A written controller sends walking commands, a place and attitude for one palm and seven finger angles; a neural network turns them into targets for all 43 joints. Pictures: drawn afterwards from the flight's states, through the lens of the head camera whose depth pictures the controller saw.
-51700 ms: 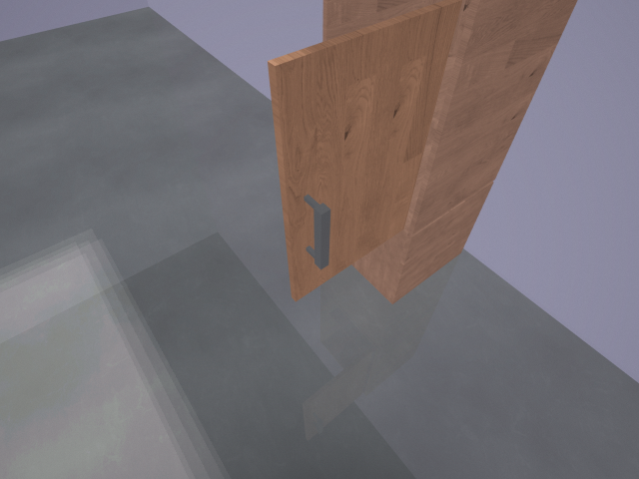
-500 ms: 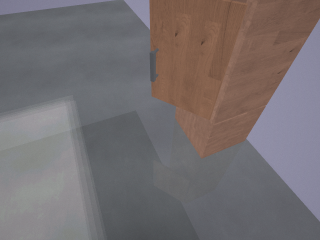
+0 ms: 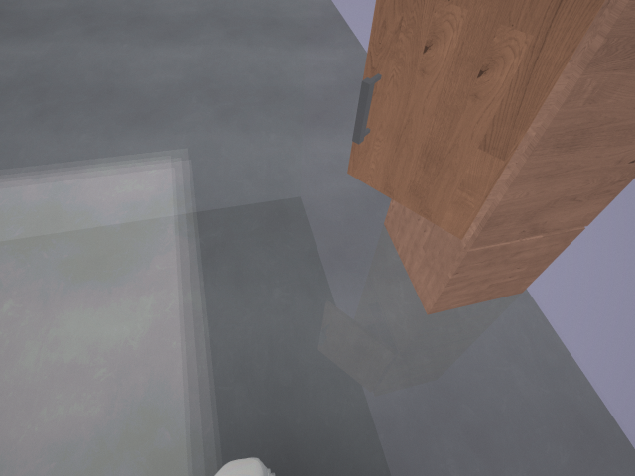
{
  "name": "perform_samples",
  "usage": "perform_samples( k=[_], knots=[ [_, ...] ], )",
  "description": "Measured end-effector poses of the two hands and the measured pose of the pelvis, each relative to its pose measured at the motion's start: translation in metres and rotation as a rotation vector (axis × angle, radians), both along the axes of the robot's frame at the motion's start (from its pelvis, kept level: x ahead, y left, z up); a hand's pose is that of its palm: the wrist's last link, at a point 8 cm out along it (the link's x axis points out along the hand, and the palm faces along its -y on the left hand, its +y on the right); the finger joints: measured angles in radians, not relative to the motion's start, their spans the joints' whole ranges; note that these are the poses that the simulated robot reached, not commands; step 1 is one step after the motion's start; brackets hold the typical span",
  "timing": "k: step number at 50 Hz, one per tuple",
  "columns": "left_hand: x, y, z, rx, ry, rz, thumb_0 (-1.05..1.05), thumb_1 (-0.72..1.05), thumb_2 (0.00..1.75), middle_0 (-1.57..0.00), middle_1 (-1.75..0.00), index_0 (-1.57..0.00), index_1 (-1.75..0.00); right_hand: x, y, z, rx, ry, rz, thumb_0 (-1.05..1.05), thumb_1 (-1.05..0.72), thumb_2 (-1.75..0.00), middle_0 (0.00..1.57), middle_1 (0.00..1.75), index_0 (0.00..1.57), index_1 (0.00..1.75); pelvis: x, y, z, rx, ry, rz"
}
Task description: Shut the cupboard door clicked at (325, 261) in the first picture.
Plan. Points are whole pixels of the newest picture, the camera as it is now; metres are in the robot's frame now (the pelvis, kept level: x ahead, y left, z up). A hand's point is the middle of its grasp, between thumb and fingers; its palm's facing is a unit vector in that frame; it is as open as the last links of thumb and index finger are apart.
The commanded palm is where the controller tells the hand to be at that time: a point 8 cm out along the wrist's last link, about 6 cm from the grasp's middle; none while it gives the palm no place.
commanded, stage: walk to a spot facing it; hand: left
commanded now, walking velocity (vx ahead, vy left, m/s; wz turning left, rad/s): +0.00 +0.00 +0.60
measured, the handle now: (367, 109) +0.91 -0.09 -0.08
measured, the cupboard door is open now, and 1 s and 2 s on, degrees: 36 36 36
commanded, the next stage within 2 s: turn to face it in 1.86 s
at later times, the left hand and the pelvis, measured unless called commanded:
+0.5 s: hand out of the picture +0.07 +0.21 -0.13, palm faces +0.22 -0.93 -0.31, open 7.3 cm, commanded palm none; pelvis +0.00 -0.02 +0.01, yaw +15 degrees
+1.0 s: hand out of the picture -0.10 +0.14 -0.18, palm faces +0.60 -0.76 -0.25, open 7.3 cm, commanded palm none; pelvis +0.02 -0.03 -0.01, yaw +36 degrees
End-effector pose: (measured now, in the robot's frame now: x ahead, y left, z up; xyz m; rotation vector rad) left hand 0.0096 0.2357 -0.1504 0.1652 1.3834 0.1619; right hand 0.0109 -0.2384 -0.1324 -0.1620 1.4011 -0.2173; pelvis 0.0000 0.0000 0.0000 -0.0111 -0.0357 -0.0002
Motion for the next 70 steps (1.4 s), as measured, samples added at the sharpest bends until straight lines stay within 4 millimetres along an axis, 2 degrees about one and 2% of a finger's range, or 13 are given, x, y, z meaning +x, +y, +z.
perform_samples(
  k=[4, 14, 19, 24, 31, 38, 42, 46, 52, 55, 61, 66, 70],
  knots=[
    [-0.001, 0.023, -0.010, 0.006, 0.013, 0.032, 0.00, 0.91, 0.90, -0.20, -0.30, -0.20, -0.30, 0.022, 0.006, -0.002, -0.030, -0.060, 0.056, 0.01, -0.91, -0.90, 0.20, 0.30, 0.20, 0.30, -0.004, 0.015, -0.009, 0.003, 0.013, 0.026],
    [0.040, 0.055, 0.035, 0.077, -0.154, 0.063, 0.00, 0.91, 0.90, -0.20, -0.30, -0.20, -0.30, 0.049, 0.015, 0.017, -0.017, -0.075, 0.170, 0.01, -0.90, -0.90, 0.20, 0.30, 0.20, 0.30, -0.010, 0.019, 0.017, -0.016, 0.082, 0.118],
    [0.050, 0.049, 0.045, 0.104, -0.209, 0.093, 0.00, 0.91, 0.90, -0.20, -0.30, -0.20, -0.30, 0.067, 0.005, 0.017, -0.003, -0.086, 0.215, 0.01, -0.90, -0.90, 0.21, 0.30, 0.20, 0.30, -0.008, 0.005, 0.018, -0.015, 0.094, 0.177],
    [0.046, 0.026, 0.052, 0.122, -0.237, 0.137, 0.00, 0.91, 0.90, -0.20, -0.30, -0.20, -0.30, 0.087, -0.016, 0.007, 0.016, -0.090, 0.266, 0.01, -0.90, -0.90, 0.21, 0.30, 0.20, 0.30, -0.005, -0.018, 0.015, -0.005, 0.100, 0.248],
    [-0.001, -0.015, 0.058, 0.147, -0.172, 0.247, 0.00, 0.91, 0.90, -0.20, -0.30, -0.20, -0.30, 0.128, -0.038, -0.003, 0.045, -0.097, 0.348, 0.01, -0.90, -0.90, 0.20, 0.30, 0.20, 0.30, 0.004, -0.044, 0.015, 0.024, 0.079, 0.346],
    [-0.042, -0.046, 0.053, 0.122, -0.113, 0.392, 0.00, 0.91, 0.90, -0.20, -0.30, -0.20, -0.30, 0.164, -0.028, 0.001, 0.064, -0.073, 0.475, 0.01, -0.91, -0.90, 0.20, 0.30, 0.19, 0.30, 0.018, -0.054, 0.018, 0.053, 0.065, 0.464],
    [-0.073, -0.058, 0.044, 0.101, -0.080, 0.489, 0.00, 0.91, 0.90, -0.20, -0.30, -0.20, -0.30, 0.194, -0.003, 0.001, 0.063, -0.079, 0.578, 0.01, -0.91, -0.90, 0.20, 0.30, 0.19, 0.30, 0.021, -0.051, 0.015, 0.046, 0.060, 0.528],
    [-0.109, -0.066, 0.029, 0.070, -0.019, 0.583, 0.00, 0.91, 0.90, -0.20, -0.30, -0.20, -0.30, 0.230, 0.038, 0.005, 0.063, -0.139, 0.683, 0.01, -0.91, -0.90, 0.20, 0.30, 0.19, 0.30, 0.023, -0.042, 0.008, 0.032, 0.058, 0.584],
    [-0.147, -0.056, 0.005, 0.022, 0.049, 0.670, 0.00, 0.91, 0.90, -0.20, -0.30, -0.20, -0.30, 0.267, 0.094, 0.016, 0.069, -0.296, 0.807, 0.01, -0.91, -0.90, 0.20, 0.30, 0.19, 0.30, 0.026, -0.020, -0.005, 0.031, 0.046, 0.640],
    [-0.134, -0.037, 0.013, 0.033, 0.008, 0.687, 0.01, 0.91, 0.90, -0.20, -0.30, -0.20, -0.30, 0.265, 0.100, 0.026, 0.054, -0.301, 0.825, 0.01, -0.91, -0.90, 0.20, 0.30, 0.20, 0.30, 0.031, -0.011, 0.003, 0.014, 0.036, 0.671],
    [-0.076, 0.010, 0.039, 0.096, -0.180, 0.686, 0.01, 0.91, 0.90, -0.20, -0.30, -0.20, -0.30, 0.253, 0.094, 0.028, 0.038, -0.182, 0.839, 0.01, -0.90, -0.90, 0.20, 0.30, 0.20, 0.30, 0.052, 0.002, 0.018, -0.010, 0.036, 0.735],
    [-0.020, 0.041, 0.054, 0.143, -0.267, 0.663, 0.01, 0.91, 0.90, -0.20, -0.30, -0.20, -0.30, 0.254, 0.082, 0.020, 0.039, -0.076, 0.816, 0.01, -0.90, -0.90, 0.21, 0.30, 0.20, 0.30, 0.084, 0.011, 0.020, -0.010, 0.052, 0.773],
    [0.026, 0.057, 0.057, 0.183, -0.312, 0.643, 0.00, 0.91, 0.90, -0.20, -0.30, -0.20, -0.30, 0.272, 0.074, 0.004, 0.039, -0.003, 0.796, 0.01, -0.90, -0.90, 0.21, 0.30, 0.20, 0.30, 0.121, 0.018, 0.011, -0.002, 0.064, 0.805]
  ],
)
